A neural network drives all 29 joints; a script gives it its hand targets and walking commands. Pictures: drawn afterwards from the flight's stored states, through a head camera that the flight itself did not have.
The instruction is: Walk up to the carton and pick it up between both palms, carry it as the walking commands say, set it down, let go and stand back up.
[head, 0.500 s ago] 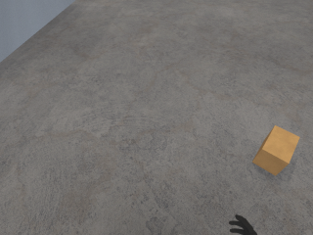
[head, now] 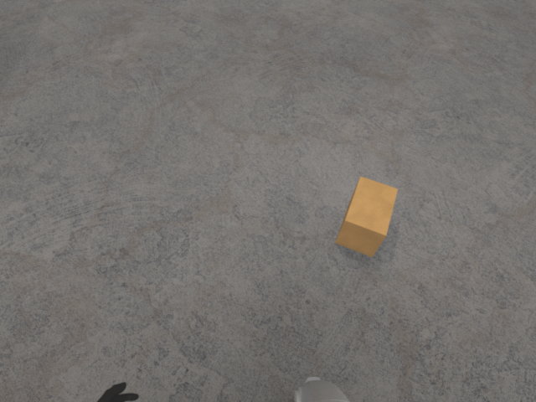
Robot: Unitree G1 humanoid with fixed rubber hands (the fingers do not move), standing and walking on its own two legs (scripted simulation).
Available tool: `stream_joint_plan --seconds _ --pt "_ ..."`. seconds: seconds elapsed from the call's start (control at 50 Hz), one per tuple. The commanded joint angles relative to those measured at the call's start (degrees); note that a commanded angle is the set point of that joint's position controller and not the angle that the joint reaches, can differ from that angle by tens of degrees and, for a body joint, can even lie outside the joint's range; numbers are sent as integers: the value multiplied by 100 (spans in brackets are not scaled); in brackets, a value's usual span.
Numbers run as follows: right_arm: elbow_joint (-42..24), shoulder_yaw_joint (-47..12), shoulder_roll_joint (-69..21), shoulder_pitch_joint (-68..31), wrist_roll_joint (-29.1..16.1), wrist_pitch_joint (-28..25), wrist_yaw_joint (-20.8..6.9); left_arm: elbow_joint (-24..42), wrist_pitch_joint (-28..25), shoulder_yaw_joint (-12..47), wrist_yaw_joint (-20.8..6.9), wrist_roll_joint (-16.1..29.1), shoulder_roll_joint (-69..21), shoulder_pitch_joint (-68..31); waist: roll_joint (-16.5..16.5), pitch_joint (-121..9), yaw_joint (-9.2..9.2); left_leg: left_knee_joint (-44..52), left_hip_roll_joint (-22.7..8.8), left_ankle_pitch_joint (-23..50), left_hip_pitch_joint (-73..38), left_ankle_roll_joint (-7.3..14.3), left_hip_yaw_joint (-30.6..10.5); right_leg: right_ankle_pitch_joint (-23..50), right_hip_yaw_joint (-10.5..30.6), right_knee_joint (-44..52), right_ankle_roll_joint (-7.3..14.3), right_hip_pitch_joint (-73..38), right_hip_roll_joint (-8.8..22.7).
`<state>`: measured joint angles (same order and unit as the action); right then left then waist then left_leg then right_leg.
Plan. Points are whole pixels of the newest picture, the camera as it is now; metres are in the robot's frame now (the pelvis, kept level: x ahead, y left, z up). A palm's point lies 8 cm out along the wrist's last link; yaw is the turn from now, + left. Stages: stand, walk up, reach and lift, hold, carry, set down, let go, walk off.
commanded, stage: walk up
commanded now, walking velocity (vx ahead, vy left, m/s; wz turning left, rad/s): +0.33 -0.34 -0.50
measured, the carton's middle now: (366, 216) +0.86 -0.43 -0.64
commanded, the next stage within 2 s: none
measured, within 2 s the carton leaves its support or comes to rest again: neither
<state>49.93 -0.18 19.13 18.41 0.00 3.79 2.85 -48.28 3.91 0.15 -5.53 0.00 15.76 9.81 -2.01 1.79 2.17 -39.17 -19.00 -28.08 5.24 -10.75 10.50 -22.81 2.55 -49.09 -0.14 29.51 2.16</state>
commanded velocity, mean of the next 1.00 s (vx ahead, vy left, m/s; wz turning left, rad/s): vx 0.45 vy -0.18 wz -0.26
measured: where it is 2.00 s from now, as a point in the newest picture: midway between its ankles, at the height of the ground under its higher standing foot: (391, 229)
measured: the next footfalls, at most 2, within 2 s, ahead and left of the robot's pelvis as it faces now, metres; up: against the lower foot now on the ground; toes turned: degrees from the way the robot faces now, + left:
left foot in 0.32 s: +0.11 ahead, +0.03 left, +0.00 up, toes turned -4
right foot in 0.58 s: +0.24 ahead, -0.34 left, +0.00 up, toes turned -11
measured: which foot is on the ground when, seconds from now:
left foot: up 0.00-0.30, down 0.32-0.60, up 0.62-1.00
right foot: down 0.00-0.32, up 0.34-0.56, down 0.58-1.00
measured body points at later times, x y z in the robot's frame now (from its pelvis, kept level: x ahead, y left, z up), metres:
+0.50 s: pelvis +0.17 -0.15 +0.03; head +0.22 -0.14 +0.47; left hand +0.31 +0.07 -0.12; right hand +0.15 -0.43 -0.10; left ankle +0.07 +0.03 -0.69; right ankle +0.10 -0.25 -0.64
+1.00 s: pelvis +0.43 -0.32 +0.02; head +0.47 -0.35 +0.47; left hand +0.44 -0.04 -0.09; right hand +0.55 -0.60 -0.10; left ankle +0.54 -0.19 -0.66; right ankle +0.20 -0.33 -0.69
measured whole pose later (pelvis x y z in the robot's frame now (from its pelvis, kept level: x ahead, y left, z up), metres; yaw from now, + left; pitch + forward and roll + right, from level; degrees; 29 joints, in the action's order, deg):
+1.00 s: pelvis +0.43 -0.32 +0.02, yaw -21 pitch +5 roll +2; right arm 48.4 -0.2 16.4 0.9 0.0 -0.8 -2.5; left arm -51.7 -3.4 0.2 0.3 0.0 14.7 30.5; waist 0.8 0.5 7.8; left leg -49.4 -5.3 -21.7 34.3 -4.4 4.9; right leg -28.3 9.9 -20.4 5.1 -4.7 -4.0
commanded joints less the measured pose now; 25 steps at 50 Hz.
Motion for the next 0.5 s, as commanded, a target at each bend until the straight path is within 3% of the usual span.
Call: stream_joint_plan --seconds 0.0,0.02,0.04,0.06,0.08,0.1,0.12,0.14,0.16,0.18,0.2,0.22,0.24,0.26,0.28,0.3,0.32,0.34,0.36,0.38,0.4,0.42,0.44,0.48 --pt "-953 583 631 -1540 61 -160 -195 -309 -245 -544 89 -37 1942 2267 -2022 -669 1060 -3776 1722 -1778 3787 809 -730 241 3633 3202 1023 -2941 886" --pt "-1195 454 494 -1632 48 -202 -166 -354 -273 -591 147 -81 2053 2287 -2234 -444 1058 -4084 1605 -1971 3817 922 -1207 -587 4510 3780 1275 -2464 1109" --pt "-1040 401 424 -1870 52 -263 -117 -430 -312 -557 233 -145 1870 1982 -1695 -74 900 -4040 1553 -1796 3751 963 -1234 1268 4225 3579 1424 -2409 1057" --pt "-898 400 481 -1747 41 -288 -97 -379 -315 -528 269 -132 1568 1898 -1096 -79 718 -3727 1442 -1296 3541 952 -1182 2086 3689 3255 1408 -2358 913" --pt "-737 410 580 -1512 52 -305 -124 -268 -335 -494 280 -135 1363 1588 -828 -27 418 -3359 1389 -862 2968 901 -1209 2249 3540 3269 1289 -1951 666" --pt "-541 435 539 -1204 30 -259 -138 -143 -387 -425 305 -144 1088 1304 -834 -170 279 -2809 1442 -722 2431 884 -1210 2320 3315 3290 1211 -1805 460" --pt "-555 429 474 -1229 -3 -258 -163 -175 -407 -440 324 -229 1013 1305 -937 -332 222 -2199 1545 -880 2236 881 -1088 2713 3218 3265 1284 -1818 408" --pt "-573 463 532 -1370 -31 -236 -127 -54 -379 -437 298 -211 969 1278 -720 -99 232 -1854 1550 -899 2112 902 -1023 2847 3118 3374 1310 -1631 386" --pt "-637 394 497 -1375 -94 -247 -122 -51 -384 -430 323 -225 1022 1309 -1040 -304 215 -1293 1661 -1132 1762 881 -1034 3243 2853 3252 1276 -1876 354" --pt "-567 443 446 -1189 -126 -273 -90 49 -341 -378 305 -213 841 1222 -818 -406 182 -862 1714 -998 1697 924 -886 3343 2869 3283 1273 -2053 377" --pt "-631 391 374 -1174 -175 -302 -78 -33 -389 -381 324 -233 890 1326 -1243 -487 80 -648 1731 -799 1324 880 -940 3897 2737 3064 1263 -1897 372" --pt "-557 415 334 -932 -213 -399 -59 17 -403 -404 334 -227 797 1202 -872 -535 -60 -52 1660 -608 824 948 -984 3750 2831 3040 1107 -1719 347" --pt "-523 415 287 -630 -269 -441 -25 17 -413 -352 291 -231 722 1092 -884 -790 -237 549 1589 75 -57 916 -1016 4051 2568 2847 970 -1484 182" --pt "-329 509 391 81 -270 -458 19 114 -443 -365 264 -187 763 812 -306 -1141 -622 1374 1460 701 -1256 930 -1079 4408 2188 2274 809 -1011 -4" --pt "-138 599 595 800 -258 -487 87 318 -495 -376 268 -132 733 570 -111 -1460 -1009 2311 1115 1471 -3041 1013 -1138 4106 1564 1686 323 208 -405" --pt "71 727 925 967 -98 -514 135 395 -561 -313 258 -114 384 337 1490 -1211 -988 2408 -352 2158 -3729 1252 -2457 706 798 160 222 1809 -946" --pt "58 805 1546 1043 45 -462 188 757 -527 -328 238 -226 473 189 1445 -1169 -964 2157 -1820 3043 -3843 1819 -3515 -544 464 -805 -123 2774 -634" --pt "84 747 1348 1009 47 -459 139 709 -452 -346 274 -198 734 74 675 -1050 -837 1800 -1988 3167 -3263 2286 -3364 -545 549 -1612 -253 2816 6" --pt "-155 619 814 499 104 -470 82 602 -382 -324 239 -184 705 101 269 -704 -585 1887 -1577 2792 -2599 2181 -2675 -244 374 -1942 -236 2618 74" --pt "-197 645 798 202 121 -481 71 554 -358 -389 143 -202 625 172 605 -574 -451 2057 -1236 2588 -2396 1990 -2329 39 291 -2361 -227 2652 54" --pt "-319 633 740 90 129 -508 42 519 -270 -362 71 -222 614 124 830 -231 -312 2014 -1068 3270 -2140 1761 -1726 200 326 -2130 -253 2681 309" --pt "-219 601 641 345 120 -510 18 614 -231 -383 7 -190 442 -138 925 85 -427 2029 -769 3858 -1994 1512 -1232 153 0 -1847 -226 2752 226" --pt "-181 626 774 238 90 -518 28 682 -249 -362 3 -149 503 -146 1441 -92 -347 1940 -611 3964 -2277 1413 -1086 254 76 -1455 -166 2559 292" --pt "-91 633 781 450 72 -530 -49 666 -308 -276 -39 -151 309 -411 1563 52 -397 1821 -367 4106 -1825 1306 -674 308 -153 -330 -63 1810 224"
